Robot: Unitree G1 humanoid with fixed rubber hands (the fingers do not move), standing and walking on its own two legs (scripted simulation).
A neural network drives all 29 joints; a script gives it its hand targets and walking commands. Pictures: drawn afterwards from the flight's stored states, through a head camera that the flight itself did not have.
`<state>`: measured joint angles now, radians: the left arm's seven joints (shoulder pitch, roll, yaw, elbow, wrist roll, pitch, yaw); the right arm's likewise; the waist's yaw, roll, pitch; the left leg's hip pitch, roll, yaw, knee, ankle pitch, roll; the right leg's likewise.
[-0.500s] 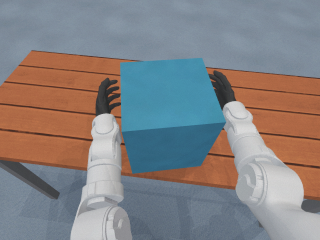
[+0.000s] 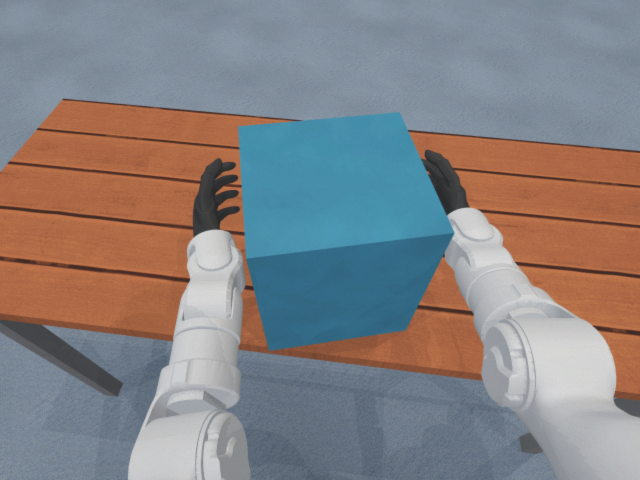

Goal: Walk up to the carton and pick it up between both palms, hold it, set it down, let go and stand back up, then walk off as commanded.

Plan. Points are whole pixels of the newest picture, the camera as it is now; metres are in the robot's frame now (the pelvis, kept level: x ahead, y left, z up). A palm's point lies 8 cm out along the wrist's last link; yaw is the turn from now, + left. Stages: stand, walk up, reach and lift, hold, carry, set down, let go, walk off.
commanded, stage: set down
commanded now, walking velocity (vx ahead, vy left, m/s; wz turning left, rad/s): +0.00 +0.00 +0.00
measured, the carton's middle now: (330, 238) +0.42 +0.06 +0.03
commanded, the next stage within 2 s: none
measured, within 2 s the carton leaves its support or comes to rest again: rests again in 0.02 s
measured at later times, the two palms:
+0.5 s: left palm (220, 236) +0.37 +0.19 +0.07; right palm (477, 205) +0.46 -0.13 +0.08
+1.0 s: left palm (219, 288) +0.31 +0.18 +0.05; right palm (514, 259) +0.40 -0.18 +0.06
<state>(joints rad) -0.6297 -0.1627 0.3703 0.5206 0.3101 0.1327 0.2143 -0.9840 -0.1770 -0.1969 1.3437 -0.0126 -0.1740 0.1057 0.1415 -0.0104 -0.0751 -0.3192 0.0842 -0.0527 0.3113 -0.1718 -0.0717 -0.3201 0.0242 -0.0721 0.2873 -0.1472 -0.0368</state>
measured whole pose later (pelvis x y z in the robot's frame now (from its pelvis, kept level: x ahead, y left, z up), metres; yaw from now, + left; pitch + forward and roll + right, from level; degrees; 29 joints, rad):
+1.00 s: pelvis -0.04 -0.02 -0.01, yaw +0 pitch +13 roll +0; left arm -0.51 -0.10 0.19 0.60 0.14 0.04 0.25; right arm -0.81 -0.41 0.17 1.25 0.39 -0.22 0.17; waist 0.18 -0.01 -0.13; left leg -0.44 0.10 -0.05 0.32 -0.11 -0.08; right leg -0.46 0.04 -0.07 0.35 -0.11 -0.06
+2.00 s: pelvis -0.03 -0.01 +0.00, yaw +0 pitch +5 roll +0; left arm 0.10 -0.10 0.01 -0.03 0.13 0.17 0.27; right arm -0.09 -0.50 0.03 0.63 0.43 -0.23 0.31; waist 0.06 -0.01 -0.06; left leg -0.27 0.09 -0.05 0.32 -0.14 -0.08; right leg -0.29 0.03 -0.07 0.33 -0.13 -0.05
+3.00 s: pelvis -0.02 +0.01 +0.00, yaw +0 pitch +2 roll -1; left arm 0.33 -0.10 -0.04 -0.15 0.13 0.17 0.21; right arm 0.24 -0.51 -0.01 0.40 0.39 -0.17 0.26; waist 0.04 -0.02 0.02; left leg -0.18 0.07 -0.05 0.32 -0.17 -0.07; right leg -0.18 0.01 -0.07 0.31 -0.15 -0.02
